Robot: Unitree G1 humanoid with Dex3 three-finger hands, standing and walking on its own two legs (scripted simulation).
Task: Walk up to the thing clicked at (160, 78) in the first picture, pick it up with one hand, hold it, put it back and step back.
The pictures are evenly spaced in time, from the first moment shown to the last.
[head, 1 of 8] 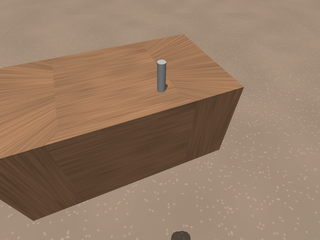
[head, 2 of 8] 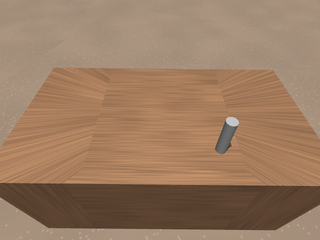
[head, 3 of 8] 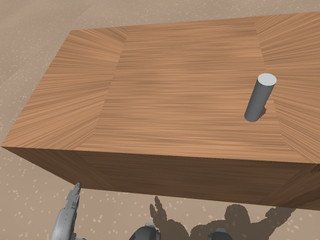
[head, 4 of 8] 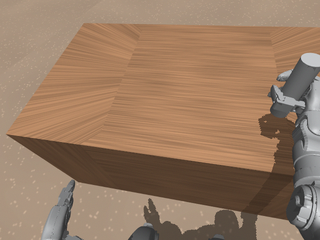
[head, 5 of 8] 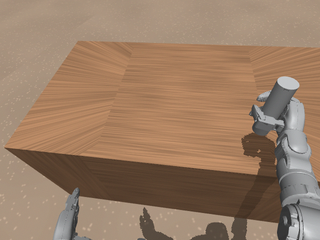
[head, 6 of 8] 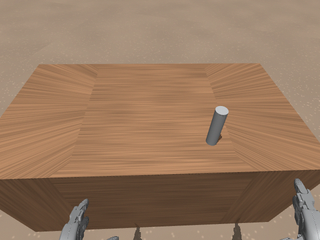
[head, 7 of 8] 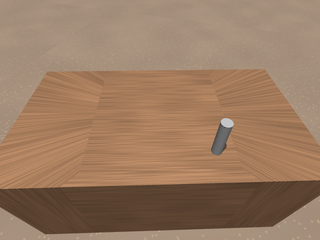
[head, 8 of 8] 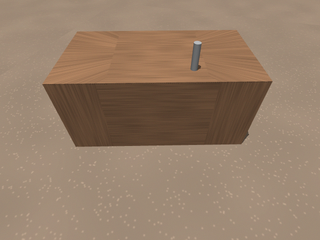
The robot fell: no
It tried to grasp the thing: yes
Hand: right
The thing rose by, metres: 0.24
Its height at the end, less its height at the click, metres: +0.00
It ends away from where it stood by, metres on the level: 0.01
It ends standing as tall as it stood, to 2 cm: yes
